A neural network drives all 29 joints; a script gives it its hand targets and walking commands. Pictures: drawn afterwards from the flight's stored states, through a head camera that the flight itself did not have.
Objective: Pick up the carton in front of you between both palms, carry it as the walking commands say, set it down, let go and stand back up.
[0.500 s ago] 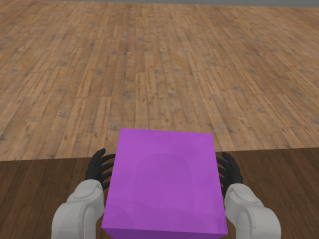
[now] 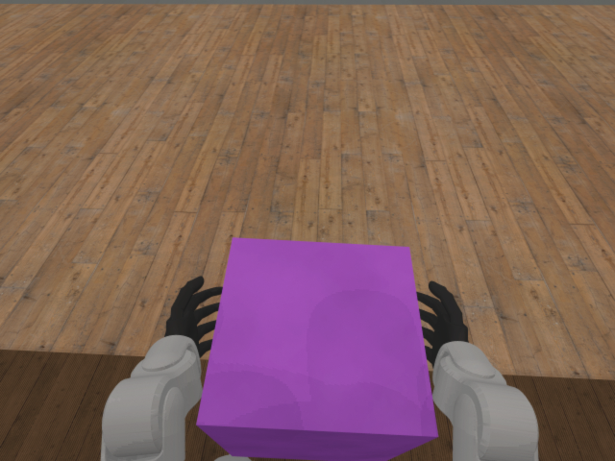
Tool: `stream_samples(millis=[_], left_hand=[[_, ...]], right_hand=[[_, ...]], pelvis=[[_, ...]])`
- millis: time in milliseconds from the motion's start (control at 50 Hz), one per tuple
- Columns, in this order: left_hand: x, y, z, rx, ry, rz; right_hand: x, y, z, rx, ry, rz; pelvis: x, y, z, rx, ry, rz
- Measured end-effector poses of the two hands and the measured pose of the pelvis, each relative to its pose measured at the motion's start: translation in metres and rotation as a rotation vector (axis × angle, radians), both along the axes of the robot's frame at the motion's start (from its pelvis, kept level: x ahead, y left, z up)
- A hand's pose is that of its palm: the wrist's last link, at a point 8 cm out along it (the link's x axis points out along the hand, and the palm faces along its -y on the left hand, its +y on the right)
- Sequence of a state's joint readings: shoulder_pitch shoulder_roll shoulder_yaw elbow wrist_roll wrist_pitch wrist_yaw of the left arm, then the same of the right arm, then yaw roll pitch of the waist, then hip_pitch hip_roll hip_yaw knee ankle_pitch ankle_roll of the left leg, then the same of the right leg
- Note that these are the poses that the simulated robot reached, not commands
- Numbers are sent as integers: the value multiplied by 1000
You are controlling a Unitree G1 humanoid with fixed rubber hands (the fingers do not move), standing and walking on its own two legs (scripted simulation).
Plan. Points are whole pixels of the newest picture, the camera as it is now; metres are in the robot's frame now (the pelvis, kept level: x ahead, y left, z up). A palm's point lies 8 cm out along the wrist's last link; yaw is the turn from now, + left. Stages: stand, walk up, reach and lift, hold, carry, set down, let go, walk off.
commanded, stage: carry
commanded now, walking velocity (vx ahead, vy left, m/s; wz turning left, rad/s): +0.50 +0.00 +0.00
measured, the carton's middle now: (313, 360) +0.25 +0.01 +0.01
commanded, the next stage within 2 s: none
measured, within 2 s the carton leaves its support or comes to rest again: neither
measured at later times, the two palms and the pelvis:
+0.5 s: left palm (235, 152) +0.66 +0.17 +0.04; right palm (390, 159) +0.64 -0.14 +0.04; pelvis +0.31 +0.04 -0.02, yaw -2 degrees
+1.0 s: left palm (247, 72) +0.97 +0.18 +0.07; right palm (370, 71) +0.98 -0.13 +0.06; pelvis +0.65 +0.02 -0.05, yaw -1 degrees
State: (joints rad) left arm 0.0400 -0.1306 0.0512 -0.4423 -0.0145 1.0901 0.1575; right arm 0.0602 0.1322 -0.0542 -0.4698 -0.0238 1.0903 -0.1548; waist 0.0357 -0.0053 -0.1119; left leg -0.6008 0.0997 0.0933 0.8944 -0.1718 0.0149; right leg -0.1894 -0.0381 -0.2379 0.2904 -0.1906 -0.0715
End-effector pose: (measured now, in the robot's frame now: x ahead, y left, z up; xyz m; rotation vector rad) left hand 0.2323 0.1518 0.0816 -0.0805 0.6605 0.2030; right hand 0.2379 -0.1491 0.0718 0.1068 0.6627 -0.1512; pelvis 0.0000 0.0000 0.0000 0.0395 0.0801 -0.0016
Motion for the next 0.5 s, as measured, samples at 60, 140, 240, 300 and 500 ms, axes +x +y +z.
stream_samples(millis=[60,140,240,300,500], left_hand=[[51,-1,4,5,-38,-18],[125,4,0,4,-57,-10],[231,15,-19,-21,-84,2],[291,18,-36,-13,-58,-24],[432,18,-43,-62,-2,-6]], right_hand=[[47,-3,6,-25,-36,-32],[118,-2,7,-43,-53,-74],[219,6,0,-68,-85,-118],[269,8,-14,-73,-59,-150],[399,13,-27,2,-12,-154]], pelvis=[[34,2,-3,-13,-4,-9],[86,8,-12,-35,-7,-22],[160,23,-37,-53,-15,-33],[198,31,-45,-36,-16,-26],[306,41,-20,-54,30,-22]])
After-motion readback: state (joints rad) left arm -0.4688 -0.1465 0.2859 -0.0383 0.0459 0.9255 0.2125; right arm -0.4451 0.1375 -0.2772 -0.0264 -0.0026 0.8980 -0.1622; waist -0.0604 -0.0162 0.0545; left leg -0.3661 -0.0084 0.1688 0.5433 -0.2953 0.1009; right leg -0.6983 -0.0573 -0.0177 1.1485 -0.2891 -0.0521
